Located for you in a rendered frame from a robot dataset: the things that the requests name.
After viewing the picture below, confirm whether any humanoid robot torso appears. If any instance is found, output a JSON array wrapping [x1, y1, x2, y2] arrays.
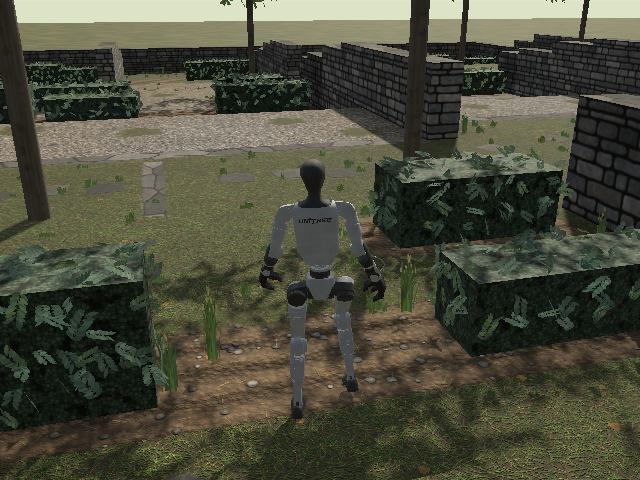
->
[[292, 197, 340, 300]]

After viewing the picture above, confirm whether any left robot forearm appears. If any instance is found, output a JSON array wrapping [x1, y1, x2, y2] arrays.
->
[[261, 243, 278, 276]]

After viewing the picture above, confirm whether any right robot forearm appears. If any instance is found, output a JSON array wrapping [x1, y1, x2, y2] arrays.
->
[[357, 241, 381, 282]]

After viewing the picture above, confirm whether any right robot foot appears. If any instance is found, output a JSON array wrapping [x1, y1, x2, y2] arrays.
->
[[342, 375, 359, 392]]

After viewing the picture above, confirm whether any left robot hand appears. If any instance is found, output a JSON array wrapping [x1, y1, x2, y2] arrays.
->
[[259, 272, 282, 290]]

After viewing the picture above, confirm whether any right robot upper arm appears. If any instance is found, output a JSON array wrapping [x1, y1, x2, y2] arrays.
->
[[336, 201, 366, 257]]

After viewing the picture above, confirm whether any left robot upper arm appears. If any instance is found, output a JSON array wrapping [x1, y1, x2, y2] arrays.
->
[[268, 203, 295, 259]]

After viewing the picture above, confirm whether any right robot hand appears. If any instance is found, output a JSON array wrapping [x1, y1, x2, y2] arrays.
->
[[363, 272, 386, 302]]

